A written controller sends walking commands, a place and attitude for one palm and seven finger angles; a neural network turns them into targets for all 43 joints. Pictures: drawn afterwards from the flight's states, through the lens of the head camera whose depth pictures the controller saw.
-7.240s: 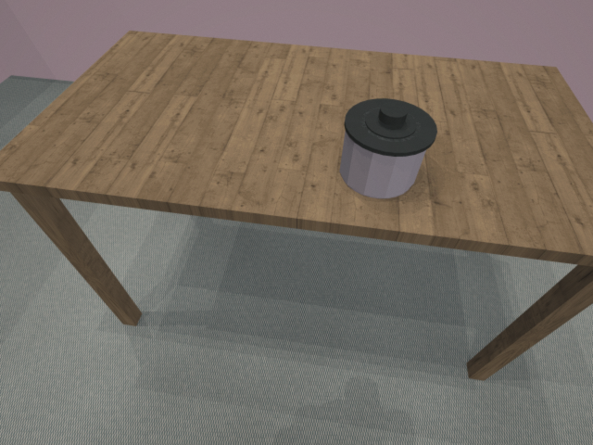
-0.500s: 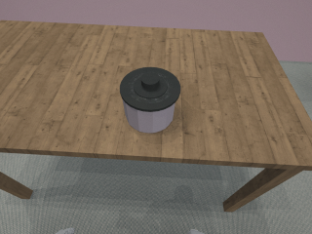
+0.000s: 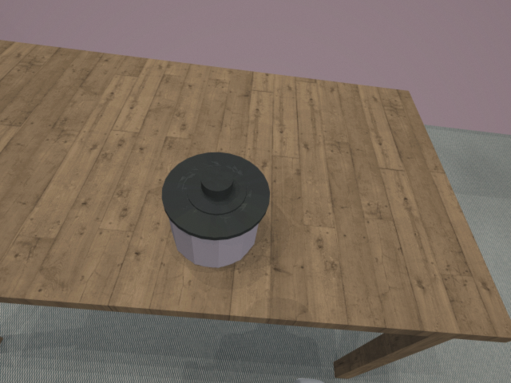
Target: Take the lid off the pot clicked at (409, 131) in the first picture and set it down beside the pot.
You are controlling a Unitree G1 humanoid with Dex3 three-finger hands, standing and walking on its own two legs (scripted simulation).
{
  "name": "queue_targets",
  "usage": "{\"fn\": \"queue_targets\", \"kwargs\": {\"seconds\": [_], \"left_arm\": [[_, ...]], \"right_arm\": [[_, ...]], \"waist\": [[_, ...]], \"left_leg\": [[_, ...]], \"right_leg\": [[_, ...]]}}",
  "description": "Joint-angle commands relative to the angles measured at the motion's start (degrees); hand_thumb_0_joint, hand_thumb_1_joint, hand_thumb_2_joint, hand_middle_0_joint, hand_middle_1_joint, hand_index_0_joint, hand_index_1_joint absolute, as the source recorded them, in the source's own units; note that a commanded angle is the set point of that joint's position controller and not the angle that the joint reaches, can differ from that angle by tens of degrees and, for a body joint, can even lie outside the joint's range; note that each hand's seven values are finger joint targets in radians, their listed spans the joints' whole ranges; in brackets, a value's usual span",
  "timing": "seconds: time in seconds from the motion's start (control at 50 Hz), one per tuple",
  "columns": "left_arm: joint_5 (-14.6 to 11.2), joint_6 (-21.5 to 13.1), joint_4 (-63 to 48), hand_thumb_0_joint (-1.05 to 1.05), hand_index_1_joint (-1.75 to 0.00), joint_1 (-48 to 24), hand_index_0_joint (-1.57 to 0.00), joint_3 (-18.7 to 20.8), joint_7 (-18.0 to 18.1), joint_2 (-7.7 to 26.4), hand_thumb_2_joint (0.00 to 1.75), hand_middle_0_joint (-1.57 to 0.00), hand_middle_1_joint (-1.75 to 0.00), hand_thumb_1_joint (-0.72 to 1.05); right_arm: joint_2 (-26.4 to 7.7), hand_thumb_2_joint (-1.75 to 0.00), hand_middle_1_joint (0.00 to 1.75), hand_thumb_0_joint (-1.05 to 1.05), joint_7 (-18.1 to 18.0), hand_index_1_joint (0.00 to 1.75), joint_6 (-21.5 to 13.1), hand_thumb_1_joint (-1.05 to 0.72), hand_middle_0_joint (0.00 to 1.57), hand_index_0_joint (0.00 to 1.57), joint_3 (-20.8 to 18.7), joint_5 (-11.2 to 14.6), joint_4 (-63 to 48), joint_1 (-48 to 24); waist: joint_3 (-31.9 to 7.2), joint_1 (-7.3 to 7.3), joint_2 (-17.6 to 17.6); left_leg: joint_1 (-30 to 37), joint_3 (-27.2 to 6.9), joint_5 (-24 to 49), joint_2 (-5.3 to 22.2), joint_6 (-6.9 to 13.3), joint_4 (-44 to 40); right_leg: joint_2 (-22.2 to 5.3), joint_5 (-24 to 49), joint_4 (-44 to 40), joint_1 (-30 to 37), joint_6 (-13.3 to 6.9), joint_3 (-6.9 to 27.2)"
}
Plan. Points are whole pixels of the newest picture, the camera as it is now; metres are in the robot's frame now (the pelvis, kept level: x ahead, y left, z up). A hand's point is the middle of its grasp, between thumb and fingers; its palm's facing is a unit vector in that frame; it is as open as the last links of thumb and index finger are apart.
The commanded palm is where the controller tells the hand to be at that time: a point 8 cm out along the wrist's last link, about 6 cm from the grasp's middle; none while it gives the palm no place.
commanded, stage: shuffle to correct the standing spot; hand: left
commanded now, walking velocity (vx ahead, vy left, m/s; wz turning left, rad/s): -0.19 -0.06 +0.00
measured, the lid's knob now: (217, 182) +0.38 +0.09 +0.11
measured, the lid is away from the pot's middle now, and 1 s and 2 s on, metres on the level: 0.00 0.00 0.00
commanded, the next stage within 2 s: come to a stop and stand still in 0.52 s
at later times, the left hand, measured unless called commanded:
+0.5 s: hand out of the picture +0.02 +0.14 -0.18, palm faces +0.03 -0.98 -0.20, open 7.3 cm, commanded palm none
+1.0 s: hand out of the picture -0.20 +0.22 -0.18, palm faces +0.01 -0.97 -0.23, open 7.3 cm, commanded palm none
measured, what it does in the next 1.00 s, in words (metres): walks backwards: right foot, then left foot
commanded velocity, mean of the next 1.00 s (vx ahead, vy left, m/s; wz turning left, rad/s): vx -0.04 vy -0.03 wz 0.00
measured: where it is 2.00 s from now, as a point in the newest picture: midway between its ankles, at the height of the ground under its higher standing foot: outside the picture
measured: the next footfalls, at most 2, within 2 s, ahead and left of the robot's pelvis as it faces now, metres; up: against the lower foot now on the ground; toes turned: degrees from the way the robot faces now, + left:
right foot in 0.16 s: +0.02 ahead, -0.18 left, +0.00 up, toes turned -2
left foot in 0.56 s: -0.04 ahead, +0.05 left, +0.00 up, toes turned +3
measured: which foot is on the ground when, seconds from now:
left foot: down 0.00-0.18, up 0.20-0.54, down 0.56-1.00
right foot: up 0.00-0.14, down 0.16-0.58, up 0.60-1.00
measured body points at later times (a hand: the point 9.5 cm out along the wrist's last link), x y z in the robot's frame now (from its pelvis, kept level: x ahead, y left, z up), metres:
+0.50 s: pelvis -0.05 -0.04 -0.01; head -0.01 -0.03 +0.44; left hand +0.01 +0.19 -0.17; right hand +0.01 -0.29 -0.15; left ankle -0.08 +0.06 -0.71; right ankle -0.02 -0.18 -0.74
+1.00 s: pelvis -0.15 +0.02 +0.00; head -0.16 +0.04 +0.45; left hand -0.20 +0.27 -0.16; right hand -0.13 -0.21 -0.15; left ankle -0.08 +0.06 -0.74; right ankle -0.27 -0.08 -0.73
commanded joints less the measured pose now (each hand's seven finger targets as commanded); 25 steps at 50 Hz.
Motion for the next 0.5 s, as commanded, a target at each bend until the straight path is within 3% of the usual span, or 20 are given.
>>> {"fn": "queue_targets", "kwargs": {"seconds": [0.0,0.06,0.1,0.12,0.14,0.16,0.18,0.2,0.22,0.26,0.3,0.4,0.44,0.48], "left_arm": [[0.1,-0.3,-2.4,0.00,-0.30,2.5,-0.20,0.3,0.6,2.6,0.90,-0.20,-0.30,0.90],[-0.2,-1.2,-2.2,0.00,-0.30,3.7,-0.20,0.4,0.7,3.3,0.90,-0.20,-0.30,0.90],[0.0,-1.8,-1.3,0.00,-0.30,5.8,-0.20,0.7,0.8,4.8,0.90,-0.20,-0.30,0.90],[0.3,-2.3,-1.4,0.00,-0.30,5.5,-0.20,0.9,1.1,7.1,0.90,-0.20,-0.30,0.90],[0.8,-2.8,-1.5,0.00,-0.30,4.8,-0.20,1.3,1.4,10.4,0.90,-0.20,-0.30,0.90],[0.6,-3.0,-1.7,0.00,-0.30,5.4,-0.20,1.1,1.4,11.0,0.90,-0.20,-0.30,0.90],[0.7,-2.8,-2.3,0.00,-0.30,4.4,-0.20,0.9,1.3,10.6,0.90,-0.20,-0.30,0.90],[0.8,-2.8,-2.7,0.00,-0.30,3.2,-0.20,1.1,1.6,9.7,0.90,-0.20,-0.30,0.90],[0.6,-2.8,-2.8,0.00,-0.30,1.9,-0.20,1.1,1.7,9.0,0.90,-0.20,-0.30,0.90],[0.2,-3.1,-3.6,0.00,-0.30,1.5,-0.20,0.8,1.9,8.2,0.90,-0.20,-0.30,0.90],[0.5,-3.2,-4.1,0.00,-0.30,2.4,-0.20,1.1,2.1,8.8,0.90,-0.20,-0.30,0.90],[1.1,-3.0,-4.6,0.00,-0.30,4.2,-0.20,2.2,2.6,11.0,0.90,-0.20,-0.30,0.90],[1.0,-2.8,-4.4,0.00,-0.30,3.5,-0.20,2.3,2.6,11.6,0.90,-0.20,-0.30,0.90],[0.7,-2.6,-4.8,0.00,-0.30,1.6,-0.20,2.3,2.4,11.9,0.90,-0.20,-0.30,0.90]], "right_arm": [[-10.6,-0.90,0.30,0.00,-0.5,0.30,0.0,-0.90,0.20,0.20,-2.7,-0.4,-1.9,3.2],[-11.8,-0.90,0.30,0.00,-0.3,0.30,0.4,-0.90,0.20,0.20,-3.4,-0.6,-1.8,2.8],[-12.2,-0.90,0.30,0.00,0.0,0.30,0.9,-0.90,0.20,0.20,-3.8,0.0,-1.7,2.9],[-10.4,-0.90,0.30,0.00,0.2,0.30,1.1,-0.90,0.20,0.20,-3.8,0.3,-1.7,4.2],[-6.8,-0.90,0.30,0.00,0.5,0.30,1.3,-0.90,0.20,0.20,-3.2,0.5,-2.2,5.1],[-5.7,-0.90,0.30,0.00,0.2,0.30,2.2,-0.90,0.20,0.20,-2.7,0.6,-3.1,3.0],[-5.5,-0.90,0.30,0.00,0.1,0.30,2.7,-0.90,0.20,0.20,-2.8,0.5,-2.7,1.9],[-5.5,-0.90,0.30,0.00,0.1,0.30,3.0,-0.90,0.20,0.20,-2.8,0.2,-2.5,1.0],[-6.5,-0.90,0.30,0.00,0.1,0.30,3.0,-0.90,0.20,0.20,-3.0,0.3,-1.9,1.1],[-6.8,-0.90,0.30,0.00,0.3,0.30,2.8,-0.90,0.20,0.20,-2.8,0.6,-1.2,1.0],[-5.9,-0.90,0.30,0.00,0.4,0.30,3.0,-0.90,0.20,0.20,-2.4,0.9,-1.3,-0.1],[-5.1,-0.90,0.30,0.00,0.7,0.30,2.9,-0.90,0.20,0.20,-1.7,1.1,-2.0,-1.4],[-5.1,-0.90,0.30,0.00,0.9,0.30,2.7,-0.90,0.20,0.20,-1.7,1.2,-1.8,0.2],[-5.3,-0.90,0.30,0.00,1.0,0.30,2.5,-0.90,0.20,0.20,-1.7,1.3,-1.1,3.3]], "waist": [[-4.6,-0.74,12.9],[-6.4,-0.38,13.6],[-7.9,0.53,8.8],[-8.8,-0.37,1.0],[-8.4,-0.73,-11.3],[-7.1,0.75,-14.6],[-6.1,0.63,-11.7],[-5.6,0.33,-13.9],[-4.8,-0.27,-13.8],[-5.0,-0.72,-10.2],[-5.8,-0.03,-8.6],[-7.0,1.91,-6.3],[-7.8,1.47,-7.4],[-8.0,-0.43,-5.2]], "left_leg": [[6.8,-9.8,33.8,13.0,5.3,-6.1],[7.2,-11.5,36.5,14.0,4.2,-2.8],[4.7,-10.1,30.7,11.4,1.0,2.2],[0.7,-7.0,22.3,7.8,-1.6,7.3],[-7.2,-2.4,3.4,1.0,-4.3,14.6],[-9.7,-4.1,-20.5,-3.0,-5.0,23.3],[-10.8,-7.2,-21.6,-3.3,-4.9,30.8],[-13.8,-8.9,-20.9,-3.3,-4.8,34.8],[-15.6,-8.8,-19.0,-3.3,-5.2,38.2],[-16.0,-8.3,-16.5,-3.3,-6.2,39.6],[-15.2,-7.5,-16.6,-3.5,-6.9,36.1],[-11.2,-6.7,-17.2,-3.7,-7.1,23.7],[-7.6,-6.0,-13.9,-3.7,-7.0,16.2],[-0.3,-4.7,-6.0,-4.1,-6.7,5.4]], "right_leg": [[0.2,-1.0,-7.7,1.5,-0.2,-2.3],[-0.6,1.3,-19.3,6.8,-1.4,-2.1],[-0.8,14.8,-30.9,13.8,-1.6,-2.6],[-6.0,29.4,-32.2,17.6,-3.2,2.8],[-15.0,48.3,-31.0,20.6,-7.4,12.2],[-20.1,55.0,-32.5,17.0,-13.2,14.1],[-18.4,50.8,-33.0,14.2,-14.9,11.9],[-16.2,50.0,-32.7,14.4,-14.4,10.9],[-14.7,53.7,-31.3,16.3,-14.3,9.5],[-13.9,56.4,-30.0,17.4,-13.7,6.8],[-14.3,55.5,-29.9,19.1,-13.6,7.0],[-17.3,54.5,-30.0,21.1,-15.4,11.6],[-17.5,52.0,-29.5,20.1,-14.7,11.7],[-16.7,45.8,-28.5,16.1,-11.7,11.0]]}}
